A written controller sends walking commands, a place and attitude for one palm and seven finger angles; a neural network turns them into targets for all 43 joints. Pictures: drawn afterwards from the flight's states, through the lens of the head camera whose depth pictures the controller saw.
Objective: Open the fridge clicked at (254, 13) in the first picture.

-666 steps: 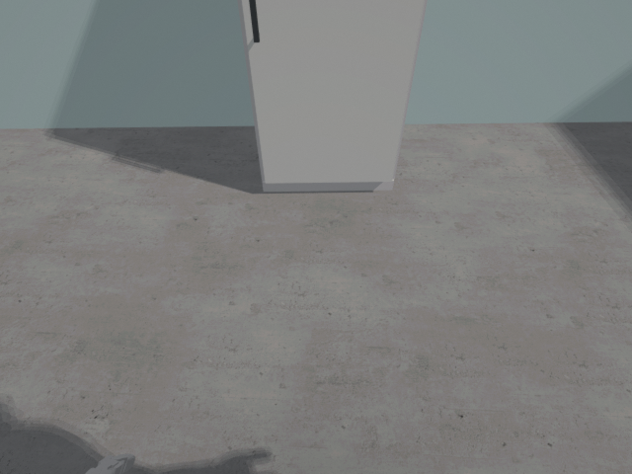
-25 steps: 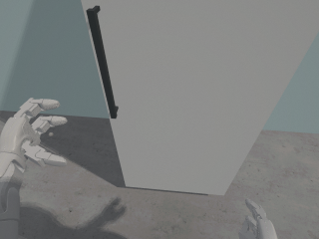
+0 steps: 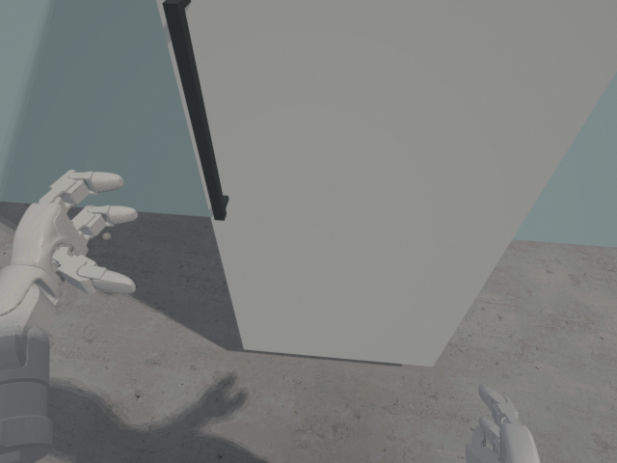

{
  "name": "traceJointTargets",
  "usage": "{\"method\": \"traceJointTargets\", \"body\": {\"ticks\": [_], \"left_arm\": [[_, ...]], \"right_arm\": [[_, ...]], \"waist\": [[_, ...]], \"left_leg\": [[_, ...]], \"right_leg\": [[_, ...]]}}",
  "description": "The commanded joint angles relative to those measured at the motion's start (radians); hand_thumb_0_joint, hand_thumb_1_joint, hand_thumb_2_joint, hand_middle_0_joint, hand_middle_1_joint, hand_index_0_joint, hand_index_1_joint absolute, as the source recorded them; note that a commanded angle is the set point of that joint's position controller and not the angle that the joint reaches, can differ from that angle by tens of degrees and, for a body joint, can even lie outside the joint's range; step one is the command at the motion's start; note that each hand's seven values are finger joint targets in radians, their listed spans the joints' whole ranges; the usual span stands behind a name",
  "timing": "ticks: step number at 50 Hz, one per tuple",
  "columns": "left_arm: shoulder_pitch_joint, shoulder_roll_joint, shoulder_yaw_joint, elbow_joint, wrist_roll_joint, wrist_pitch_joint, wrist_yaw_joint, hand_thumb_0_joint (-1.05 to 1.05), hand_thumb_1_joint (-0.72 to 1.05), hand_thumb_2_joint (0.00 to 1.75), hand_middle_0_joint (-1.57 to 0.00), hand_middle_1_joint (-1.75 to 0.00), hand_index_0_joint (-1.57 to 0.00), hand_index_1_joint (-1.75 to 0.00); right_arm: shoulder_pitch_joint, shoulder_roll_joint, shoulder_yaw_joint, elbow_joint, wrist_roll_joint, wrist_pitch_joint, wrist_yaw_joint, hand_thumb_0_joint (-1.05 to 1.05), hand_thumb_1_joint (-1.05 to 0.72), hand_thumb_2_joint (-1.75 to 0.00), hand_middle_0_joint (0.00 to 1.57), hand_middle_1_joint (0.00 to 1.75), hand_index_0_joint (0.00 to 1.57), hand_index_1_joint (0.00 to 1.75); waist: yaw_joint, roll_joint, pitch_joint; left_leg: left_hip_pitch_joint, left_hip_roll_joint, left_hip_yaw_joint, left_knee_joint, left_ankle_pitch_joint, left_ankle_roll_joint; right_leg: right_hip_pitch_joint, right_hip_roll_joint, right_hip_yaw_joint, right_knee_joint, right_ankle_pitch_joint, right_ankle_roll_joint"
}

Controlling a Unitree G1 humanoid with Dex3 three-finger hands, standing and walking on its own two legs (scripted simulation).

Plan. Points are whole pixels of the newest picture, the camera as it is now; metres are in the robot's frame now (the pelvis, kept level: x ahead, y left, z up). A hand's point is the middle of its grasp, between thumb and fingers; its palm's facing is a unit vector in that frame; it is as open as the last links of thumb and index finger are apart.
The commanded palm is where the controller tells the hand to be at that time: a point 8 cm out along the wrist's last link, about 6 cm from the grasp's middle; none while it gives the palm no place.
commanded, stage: move the hooked fingers beside the handle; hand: left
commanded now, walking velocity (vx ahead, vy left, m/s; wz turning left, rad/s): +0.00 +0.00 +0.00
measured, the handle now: (205, 127) +0.54 +0.22 +0.16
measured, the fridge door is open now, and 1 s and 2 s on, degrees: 0 0 0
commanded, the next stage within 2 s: none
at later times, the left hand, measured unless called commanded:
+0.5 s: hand (136, 194) +0.39 +0.28 +0.15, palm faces +0.08 -1.00 +0.01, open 14.0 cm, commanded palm +0.36 +0.32 +0.15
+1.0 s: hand (156, 169) +0.44 +0.27 +0.15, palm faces +0.08 -1.00 +0.00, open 14.0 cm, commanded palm +0.42 +0.32 +0.14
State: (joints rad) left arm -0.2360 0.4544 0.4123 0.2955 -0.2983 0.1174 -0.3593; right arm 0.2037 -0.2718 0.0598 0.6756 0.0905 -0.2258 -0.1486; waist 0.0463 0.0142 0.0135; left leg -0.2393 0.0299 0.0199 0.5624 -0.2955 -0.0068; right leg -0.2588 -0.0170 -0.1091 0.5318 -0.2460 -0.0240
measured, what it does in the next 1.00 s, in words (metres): stands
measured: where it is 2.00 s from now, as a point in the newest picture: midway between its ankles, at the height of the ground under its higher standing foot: outside the picture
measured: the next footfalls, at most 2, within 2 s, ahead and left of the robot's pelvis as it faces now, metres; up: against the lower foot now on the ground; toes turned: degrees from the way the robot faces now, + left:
none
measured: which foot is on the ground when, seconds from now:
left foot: down 0.00-1.00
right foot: down 0.00-1.00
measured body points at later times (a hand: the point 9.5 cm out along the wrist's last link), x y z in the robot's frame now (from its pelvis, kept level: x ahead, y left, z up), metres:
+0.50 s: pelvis +0.02 +0.01 +0.00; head +0.03 +0.01 +0.45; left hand +0.38 +0.33 +0.15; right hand +0.14 -0.26 -0.09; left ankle +0.00 +0.12 -0.73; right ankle +0.03 -0.10 -0.73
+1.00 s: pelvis +0.02 +0.01 +0.00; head +0.05 +0.01 +0.44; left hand +0.43 +0.32 +0.16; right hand +0.11 -0.26 -0.10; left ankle +0.00 +0.12 -0.73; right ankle +0.03 -0.10 -0.73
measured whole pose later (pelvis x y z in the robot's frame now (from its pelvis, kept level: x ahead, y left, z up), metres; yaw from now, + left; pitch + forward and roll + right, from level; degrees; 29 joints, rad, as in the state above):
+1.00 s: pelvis +0.02 +0.01 +0.00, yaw -1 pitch +5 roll -1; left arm -0.64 0.53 0.41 0.78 -0.20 -0.02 -0.34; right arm 0.31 -0.28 0.03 0.68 0.08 -0.12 -0.11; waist -0.04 0.00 -0.05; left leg -0.37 0.03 0.04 0.61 -0.33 0.00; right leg -0.40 -0.01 -0.09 0.57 -0.27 -0.02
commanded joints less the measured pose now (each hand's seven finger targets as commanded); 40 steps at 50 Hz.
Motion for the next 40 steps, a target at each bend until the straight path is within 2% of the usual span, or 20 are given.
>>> {"method": "traceJointTargets", "body": {"ticks": [1,4,6,8,9,10,12,15,16,18,23,24,25,26,30,32,34,36,37,40], "left_arm": [[-0.349,0.285,0.085,-0.179,-0.022,-0.088,-0.006,0.0,-0.5,0.3,-0.3,-1.2,-0.3,-1.2],[-0.315,0.321,0.124,-0.093,-0.015,-0.068,-0.005,0.0,-0.5,0.3,-0.3,-1.2,-0.3,-1.2],[-0.37,0.28,0.079,-0.07,-0.008,-0.053,-0.005,0.0,-0.5,0.3,-0.3,-1.2,-0.3,-1.2],[-0.381,0.318,0.105,-0.045,-0.002,-0.046,-0.003,0.0,-0.5,0.3,-0.3,-1.2,-0.3,-1.2],[-0.412,0.346,0.117,-0.057,0.004,-0.054,0.002,0.0,-0.5,0.3,-0.3,-1.2,-0.3,-1.2],[-0.46,0.331,0.095,-0.088,0.01,-0.064,0.004,0.0,-0.5,0.3,-0.3,-1.2,-0.3,-1.2],[-0.49,0.282,0.053,-0.084,0.009,-0.084,0.008,0.0,-0.5,0.3,-0.3,-1.2,-0.3,-1.2],[-0.557,0.338,0.084,-0.089,0.014,-0.127,0.011,0.0,-0.5,0.3,-0.3,-1.2,-0.3,-1.2],[-0.558,0.292,0.051,-0.059,0.014,-0.13,0.007,0.0,-0.5,0.3,-0.3,-1.2,-0.3,-1.2],[-0.558,0.334,0.083,-0.002,0.018,-0.129,0.004,0.0,-0.5,0.3,-0.3,-1.2,-0.3,-1.2],[-0.567,0.346,0.079,0.122,0.03,-0.092,-0.008,0.0,-0.5,0.3,-0.3,-1.2,-0.3,-1.2],[-0.571,0.388,0.109,0.129,0.034,-0.097,-0.007,0.0,-0.5,0.3,-0.3,-1.2,-0.3,-1.2],[-0.604,0.391,0.102,0.111,0.04,-0.101,-0.006,0.0,-0.5,0.3,-0.3,-1.2,-0.3,-1.2],[-0.606,0.342,0.068,0.113,0.039,-0.105,-0.007,0.0,-0.5,0.3,-0.3,-1.2,-0.3,-1.2],[-0.668,0.367,0.077,0.038,0.043,-0.164,0.001,0.0,-0.5,0.3,-0.3,-1.2,-0.3,-1.2],[-0.687,0.317,0.035,0.087,0.039,-0.171,0.001,0.0,-0.5,0.3,-0.3,-1.2,-0.3,-1.2],[-0.671,0.386,0.091,0.159,0.043,-0.164,0.001,0.0,-0.5,0.3,-0.3,-1.2,-0.3,-1.2],[-0.693,0.328,0.041,0.201,0.052,-0.146,-0.002,0.0,-0.5,0.3,-0.3,-1.2,-0.3,-1.2],[-0.71,0.332,0.035,0.213,0.055,-0.141,0.0,0.0,-0.5,0.3,-0.3,-1.2,-0.3,-1.2],[-0.767,0.376,0.049,0.192,0.074,-0.148,0.011,0.0,-0.5,0.3,-0.3,-1.2,-0.3,-1.2]], "right_arm": [[-0.087,-0.132,-0.056,-0.154,-0.008,-0.053,-0.005,0.0,-0.9,-0.9,0.2,0.3,0.2,0.3],[-0.064,-0.146,-0.063,-0.151,-0.008,-0.041,0.002,0.0,-0.9,-0.9,0.2,0.3,0.2,0.3],[-0.065,-0.138,-0.059,-0.157,-0.002,-0.032,0.005,0.0,-0.9,-0.9,0.2,0.3,0.2,0.3],[-0.051,-0.149,-0.066,-0.158,-0.003,-0.023,0.007,0.0,-0.9,-0.9,0.2,0.3,0.2,0.3],[-0.048,-0.153,-0.067,-0.157,-0.005,-0.02,0.009,0.0,-0.9,-0.9,0.2,0.3,0.2,0.3],[-0.048,-0.145,-0.065,-0.165,-0.006,-0.019,0.01,0.0,-0.9,-0.9,0.2,0.3,0.2,0.3],[-0.035,-0.143,-0.067,-0.163,-0.005,-0.02,0.009,0.0,-0.9,-0.9,0.2,0.3,0.2,0.3],[-0.012,-0.151,-0.072,-0.149,-0.009,-0.015,0.007,0.0,-0.9,-0.9,0.2,0.3,0.2,0.3],[-0.01,-0.145,-0.07,-0.146,-0.009,-0.015,0.006,0.0,-0.9,-0.9,0.2,0.3,0.2,0.3],[0.009,-0.155,-0.074,-0.131,-0.009,-0.008,0.007,0.0,-0.9,-0.9,0.2,0.3,0.2,0.3],[0.026,-0.163,-0.076,-0.129,-0.005,0.013,0.012,0.0,-0.9,-0.9,0.2,0.3,0.2,0.3],[0.034,-0.171,-0.08,-0.127,-0.009,0.017,0.013,0.0,-0.9,-0.9,0.2,0.3,0.2,0.3],[0.033,-0.164,-0.078,-0.136,-0.008,0.021,0.015,0.0,-0.9,-0.9,0.2,0.3,0.2,0.3],[0.033,-0.157,-0.077,-0.142,-0.008,0.021,0.018,0.0,-0.9,-0.9,0.2,0.3,0.2,0.3],[0.055,-0.157,-0.085,-0.144,-0.015,0.026,0.023,0.0,-0.9,-0.9,0.2,0.3,0.2,0.3],[0.062,-0.157,-0.083,-0.132,-0.013,0.028,0.023,0.0,-0.9,-0.9,0.2,0.3,0.2,0.3],[0.079,-0.174,-0.088,-0.117,-0.013,0.037,0.022,0.0,-0.9,-0.9,0.2,0.3,0.2,0.3],[0.074,-0.163,-0.086,-0.121,-0.009,0.043,0.023,0.0,-0.9,-0.9,0.2,0.3,0.2,0.3],[0.077,-0.166,-0.085,-0.118,-0.008,0.046,0.023,0.0,-0.9,-0.9,0.2,0.3,0.2,0.3],[0.089,-0.168,-0.089,-0.12,-0.014,0.055,0.026,0.0,-0.9,-0.9,0.2,0.3,0.2,0.3]], "waist": [[-0.02,0.059,-0.256],[-0.009,0.03,-0.25],[-0.025,0.027,-0.214],[-0.023,0.034,-0.22],[-0.022,0.051,-0.231],[-0.027,0.08,-0.265],[-0.043,0.077,-0.262],[-0.051,0.066,-0.307],[-0.057,0.06,-0.294],[-0.053,0.056,-0.296],[-0.058,0.03,-0.265],[-0.048,0.036,-0.286],[-0.051,0.065,-0.303],[-0.056,0.051,-0.306],[-0.056,0.097,-0.396],[-0.075,0.077,-0.346],[-0.066,0.047,-0.326],[-0.077,0.043,-0.31],[-0.081,0.048,-0.3],[-0.076,0.087,-0.361]], "left_leg": [[0.021,-0.028,-0.03,-0.083,0.17,0.021],[-0.006,-0.025,-0.024,-0.078,0.186,0.02],[-0.024,-0.025,-0.026,-0.088,0.17,0.018],[-0.034,-0.024,-0.022,-0.082,0.17,0.018],[-0.025,-0.023,-0.021,-0.074,0.182,0.018],[-0.011,-0.024,-0.025,-0.079,0.198,0.017],[0.005,-0.023,-0.026,-0.072,0.205,0.016],[0.018,-0.021,-0.031,-0.068,0.223,0.018],[0.023,-0.022,-0.028,-0.066,0.224,0.019],[0.004,-0.022,-0.029,-0.066,0.222,0.017],[-0.044,-0.025,-0.022,-0.057,0.213,0.02],[-0.047,-0.024,-0.02,-0.05,0.227,0.02],[-0.041,-0.024,-0.023,-0.052,0.239,0.019],[-0.031,-0.026,-0.023,-0.049,0.255,0.019],[0.027,-0.021,-0.03,-0.029,0.347,0.016],[0.014,-0.019,-0.032,-0.03,0.314,0.016],[-0.016,-0.018,-0.025,-0.027,0.291,0.02],[-0.028,-0.023,-0.024,-0.033,0.273,0.021],[-0.034,-0.022,-0.028,-0.034,0.268,0.019],[-0.018,-0.023,-0.031,-0.026,0.301,0.018]], "right_leg": [[0.102,0.008,0.088,-0.066,0.144,0.007],[0.107,0.009,0.08,-0.055,0.17,0.006],[0.08,0.009,0.076,-0.058,0.16,0.007],[0.073,0.01,0.079,-0.056,0.163,0.007],[0.08,0.009,0.083,-0.052,0.168,0.003],[0.084,0.009,0.081,-0.049,0.184,0.003],[0.061,0.018,0.078,-0.047,0.19,0.003],[0.074,0.021,0.078,-0.042,0.207,0.003],[0.062,0.023,0.078,-0.042,0.211,0.004],[0.063,0.023,0.075,-0.037,0.217,0.003],[0.048,0.016,0.079,-0.034,0.229,0.005],[0.066,0.014,0.083,-0.026,0.241,0.002],[0.068,0.014,0.081,-0.024,0.251,0.002],[0.069,0.017,0.079,-0.02,0.269,0.002],[0.081,0.026,0.077,-0.002,0.335,-0.001],[0.041,0.03,0.073,-0.007,0.304,0.002],[0.045,0.027,0.075,-0.007,0.293,0.0],[0.032,0.025,0.073,-0.009,0.286,0.003],[0.02,0.023,0.073,-0.01,0.281,0.003],[0.034,0.021,0.077,-0.003,0.298,0.0]]}}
